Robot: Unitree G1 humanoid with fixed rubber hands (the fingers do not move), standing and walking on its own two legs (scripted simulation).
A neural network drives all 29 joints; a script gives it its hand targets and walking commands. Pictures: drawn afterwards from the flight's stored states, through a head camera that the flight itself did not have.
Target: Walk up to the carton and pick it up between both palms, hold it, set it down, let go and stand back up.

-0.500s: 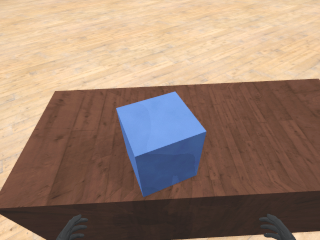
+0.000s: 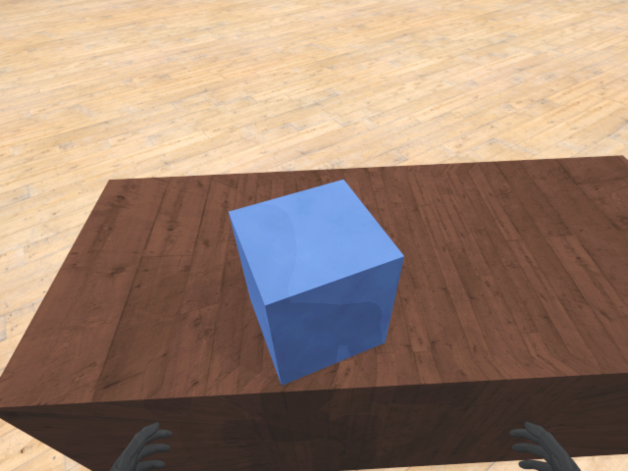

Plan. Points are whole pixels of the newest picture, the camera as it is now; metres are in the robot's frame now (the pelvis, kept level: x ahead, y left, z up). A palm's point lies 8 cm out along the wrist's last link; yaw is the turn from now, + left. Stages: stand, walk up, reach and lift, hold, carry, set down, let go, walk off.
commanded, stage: stand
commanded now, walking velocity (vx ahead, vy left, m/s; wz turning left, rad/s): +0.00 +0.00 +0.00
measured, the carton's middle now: (312, 282) +0.46 +0.03 -0.06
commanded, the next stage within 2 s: walk up in 0.20 s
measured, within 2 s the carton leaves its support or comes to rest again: neither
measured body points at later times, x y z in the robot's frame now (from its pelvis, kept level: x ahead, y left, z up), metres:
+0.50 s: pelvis +0.00 +0.00 +0.00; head +0.00 +0.00 +0.45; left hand +0.14 +0.30 -0.08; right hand +0.15 -0.28 -0.08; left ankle +0.01 +0.12 -0.70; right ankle +0.02 -0.12 -0.72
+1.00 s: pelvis +0.02 +0.08 +0.00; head +0.03 +0.08 +0.45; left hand +0.09 +0.40 -0.09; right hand +0.13 -0.23 -0.08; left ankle +0.08 +0.20 -0.72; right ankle +0.04 -0.06 -0.68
